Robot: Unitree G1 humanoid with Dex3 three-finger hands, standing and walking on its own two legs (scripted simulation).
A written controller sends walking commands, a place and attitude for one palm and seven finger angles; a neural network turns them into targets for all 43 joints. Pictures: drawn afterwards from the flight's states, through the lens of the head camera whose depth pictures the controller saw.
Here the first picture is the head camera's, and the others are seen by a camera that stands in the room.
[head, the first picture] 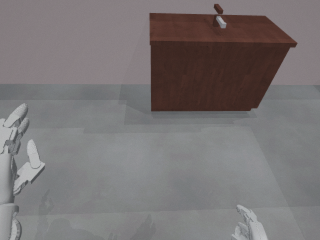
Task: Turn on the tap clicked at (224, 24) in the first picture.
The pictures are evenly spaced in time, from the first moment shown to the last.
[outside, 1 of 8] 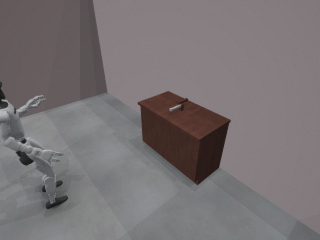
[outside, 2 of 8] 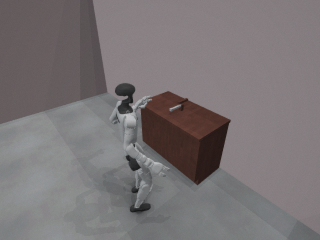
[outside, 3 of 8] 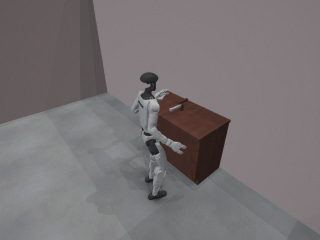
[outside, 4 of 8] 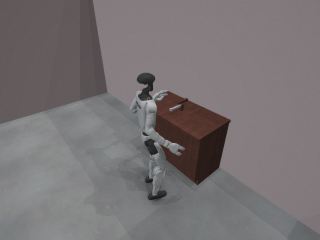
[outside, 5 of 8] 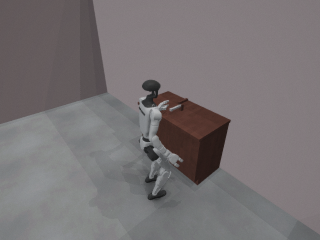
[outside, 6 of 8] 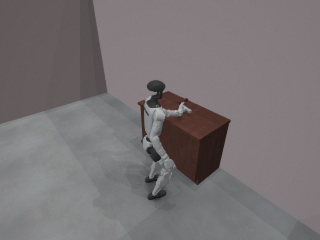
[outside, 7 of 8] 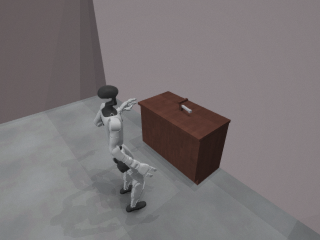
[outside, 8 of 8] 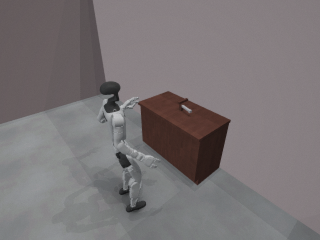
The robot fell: no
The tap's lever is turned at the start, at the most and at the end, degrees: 0 80 80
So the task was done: yes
